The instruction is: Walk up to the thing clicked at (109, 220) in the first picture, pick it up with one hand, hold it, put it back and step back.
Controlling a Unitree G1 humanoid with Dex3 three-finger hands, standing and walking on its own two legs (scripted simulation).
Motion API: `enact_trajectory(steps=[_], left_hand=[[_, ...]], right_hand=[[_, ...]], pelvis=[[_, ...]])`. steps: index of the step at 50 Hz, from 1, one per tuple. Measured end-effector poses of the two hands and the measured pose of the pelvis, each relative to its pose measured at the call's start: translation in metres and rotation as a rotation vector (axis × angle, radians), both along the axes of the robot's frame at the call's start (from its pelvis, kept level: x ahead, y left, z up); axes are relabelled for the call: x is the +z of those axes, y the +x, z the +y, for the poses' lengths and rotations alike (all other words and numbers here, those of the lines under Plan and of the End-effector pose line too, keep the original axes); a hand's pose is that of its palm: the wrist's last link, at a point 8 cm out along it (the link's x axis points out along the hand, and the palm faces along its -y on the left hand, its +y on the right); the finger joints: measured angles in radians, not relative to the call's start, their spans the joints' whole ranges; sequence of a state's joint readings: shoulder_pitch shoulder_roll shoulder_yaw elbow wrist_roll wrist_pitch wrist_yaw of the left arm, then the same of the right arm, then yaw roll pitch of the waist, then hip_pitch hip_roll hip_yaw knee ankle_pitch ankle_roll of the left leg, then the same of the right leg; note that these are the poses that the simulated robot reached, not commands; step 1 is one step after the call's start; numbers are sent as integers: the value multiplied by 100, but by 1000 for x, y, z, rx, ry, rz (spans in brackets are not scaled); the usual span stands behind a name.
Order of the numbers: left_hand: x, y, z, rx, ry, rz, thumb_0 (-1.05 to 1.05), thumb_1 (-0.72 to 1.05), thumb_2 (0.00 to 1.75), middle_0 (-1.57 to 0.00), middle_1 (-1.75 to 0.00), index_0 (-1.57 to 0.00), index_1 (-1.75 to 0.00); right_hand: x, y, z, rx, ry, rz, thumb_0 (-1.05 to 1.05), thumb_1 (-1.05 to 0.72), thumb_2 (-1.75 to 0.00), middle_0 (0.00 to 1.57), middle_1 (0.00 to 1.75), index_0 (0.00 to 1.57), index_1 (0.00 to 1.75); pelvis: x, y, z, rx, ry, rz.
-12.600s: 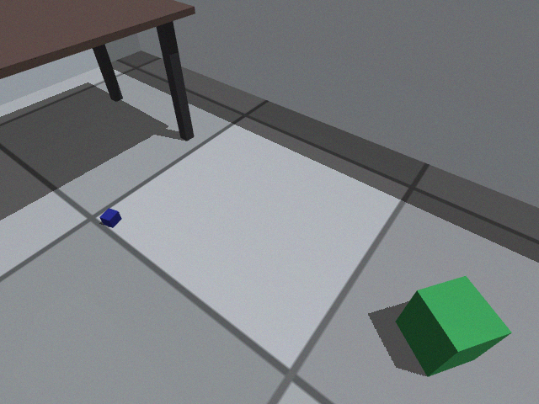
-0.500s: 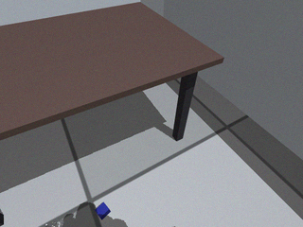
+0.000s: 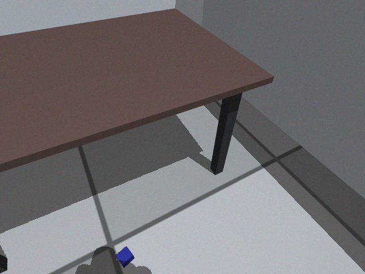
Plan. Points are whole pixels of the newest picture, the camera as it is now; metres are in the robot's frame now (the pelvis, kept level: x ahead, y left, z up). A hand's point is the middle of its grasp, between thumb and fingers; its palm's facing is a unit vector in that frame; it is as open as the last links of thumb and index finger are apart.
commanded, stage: walk up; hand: left
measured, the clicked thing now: (125, 256) +0.37 +0.30 -0.76
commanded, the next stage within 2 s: stand in 0.34 s
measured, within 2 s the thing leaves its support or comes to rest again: neither
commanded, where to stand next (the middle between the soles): +0.00 +0.01 m, yaw +1 degrees
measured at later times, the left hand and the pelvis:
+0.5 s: hand out of the picture +0.09 +0.25 -0.16, palm faces -0.02 -0.94 -0.34, open 7.4 cm; pelvis +0.01 +0.00 +0.00, yaw +0 degrees
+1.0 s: hand out of the picture +0.09 +0.25 -0.15, palm faces -0.03 -0.94 -0.34, open 7.4 cm; pelvis +0.01 +0.00 +0.00, yaw +0 degrees
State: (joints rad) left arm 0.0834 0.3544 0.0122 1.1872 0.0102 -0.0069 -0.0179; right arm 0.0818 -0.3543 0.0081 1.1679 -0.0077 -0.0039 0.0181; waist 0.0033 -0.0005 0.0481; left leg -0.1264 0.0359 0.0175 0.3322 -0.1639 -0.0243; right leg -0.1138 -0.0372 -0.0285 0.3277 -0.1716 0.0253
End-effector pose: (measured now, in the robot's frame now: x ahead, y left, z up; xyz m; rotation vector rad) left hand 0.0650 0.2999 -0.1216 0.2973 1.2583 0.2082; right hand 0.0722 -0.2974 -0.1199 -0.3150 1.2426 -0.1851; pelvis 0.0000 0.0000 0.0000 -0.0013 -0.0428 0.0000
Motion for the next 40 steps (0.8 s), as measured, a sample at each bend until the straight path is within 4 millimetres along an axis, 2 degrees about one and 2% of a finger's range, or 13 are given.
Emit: enact_trajectory(steps=[8, 28, 40], left_hand=[[0, -5, 2, 11, 3, 18, 1, 90, 90, -21, -30, -20, -30], [3, 25, -2, -29, 5, -38, 1, 90, 90, -21, -30, -20, -30], [4, 25, -3, -39, 7, -34, 1, 90, 90, -21, -30, -20, -30]], right_hand=[[-3, 0, 5, -1, 11, 17, 1, -90, -90, 20, 30, 20, 30], [1, 17, 2, 8, -2, -16, 1, -90, -90, 20, 30, 20, 30], [1, 15, 0, 4, -2, -11, 1, -90, -90, 20, 30, 20, 30]], pelvis=[[0, 3, 1, 4, 1, 6], [1, 11, 1, 4, 3, 11], [1, 13, -1, 0, 3, 9]])
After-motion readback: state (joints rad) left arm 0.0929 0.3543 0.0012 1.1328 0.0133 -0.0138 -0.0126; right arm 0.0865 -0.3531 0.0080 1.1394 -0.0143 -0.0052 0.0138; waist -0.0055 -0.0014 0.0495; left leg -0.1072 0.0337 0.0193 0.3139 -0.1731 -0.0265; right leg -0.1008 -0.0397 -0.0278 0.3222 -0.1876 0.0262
